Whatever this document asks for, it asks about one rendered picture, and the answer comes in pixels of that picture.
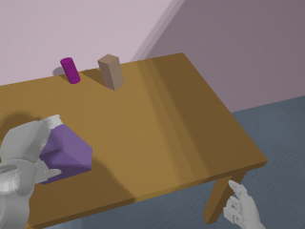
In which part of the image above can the robot left forearm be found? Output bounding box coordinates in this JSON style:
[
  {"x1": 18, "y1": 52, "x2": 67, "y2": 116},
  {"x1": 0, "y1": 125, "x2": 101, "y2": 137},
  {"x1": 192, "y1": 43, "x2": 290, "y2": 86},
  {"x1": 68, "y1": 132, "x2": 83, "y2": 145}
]
[{"x1": 0, "y1": 159, "x2": 37, "y2": 229}]

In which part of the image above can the sponge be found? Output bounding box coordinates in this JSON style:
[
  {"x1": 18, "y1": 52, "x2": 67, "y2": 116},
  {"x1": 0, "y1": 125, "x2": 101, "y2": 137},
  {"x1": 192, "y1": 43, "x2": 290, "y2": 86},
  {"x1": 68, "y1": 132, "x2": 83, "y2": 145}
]
[{"x1": 39, "y1": 124, "x2": 92, "y2": 185}]

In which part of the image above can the table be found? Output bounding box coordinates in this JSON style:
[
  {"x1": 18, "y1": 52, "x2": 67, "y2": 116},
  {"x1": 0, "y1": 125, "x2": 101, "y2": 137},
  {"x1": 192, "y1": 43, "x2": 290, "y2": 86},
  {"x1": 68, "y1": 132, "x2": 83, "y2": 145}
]
[{"x1": 0, "y1": 52, "x2": 268, "y2": 229}]

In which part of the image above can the robot right forearm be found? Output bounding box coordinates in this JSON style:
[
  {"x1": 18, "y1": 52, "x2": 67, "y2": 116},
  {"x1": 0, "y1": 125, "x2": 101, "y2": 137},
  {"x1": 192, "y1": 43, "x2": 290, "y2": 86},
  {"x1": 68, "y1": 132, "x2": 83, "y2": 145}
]
[{"x1": 241, "y1": 219, "x2": 266, "y2": 229}]

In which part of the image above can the right robot hand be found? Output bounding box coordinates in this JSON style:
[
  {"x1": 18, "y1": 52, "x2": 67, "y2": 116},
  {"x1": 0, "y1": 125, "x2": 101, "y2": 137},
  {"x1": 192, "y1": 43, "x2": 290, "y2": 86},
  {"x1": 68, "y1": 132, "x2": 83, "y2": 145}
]
[{"x1": 223, "y1": 180, "x2": 260, "y2": 227}]

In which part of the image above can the left robot hand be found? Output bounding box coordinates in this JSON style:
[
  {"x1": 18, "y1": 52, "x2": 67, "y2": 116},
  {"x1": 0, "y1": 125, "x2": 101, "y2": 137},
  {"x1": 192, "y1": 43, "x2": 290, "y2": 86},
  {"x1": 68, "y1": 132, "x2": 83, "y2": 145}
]
[{"x1": 0, "y1": 114, "x2": 63, "y2": 184}]

